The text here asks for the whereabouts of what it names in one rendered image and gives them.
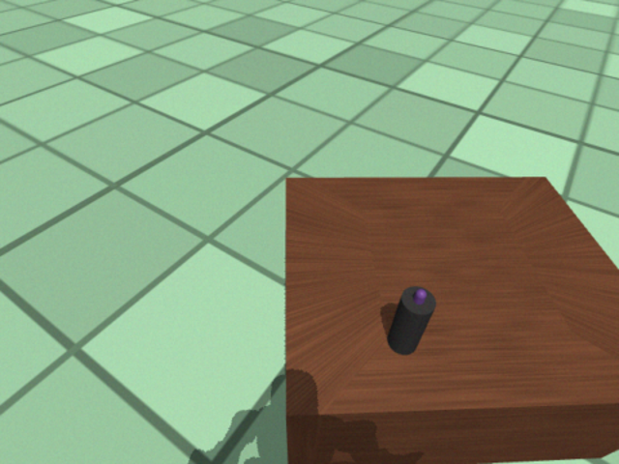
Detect bottle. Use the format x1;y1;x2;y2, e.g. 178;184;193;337
387;286;436;355

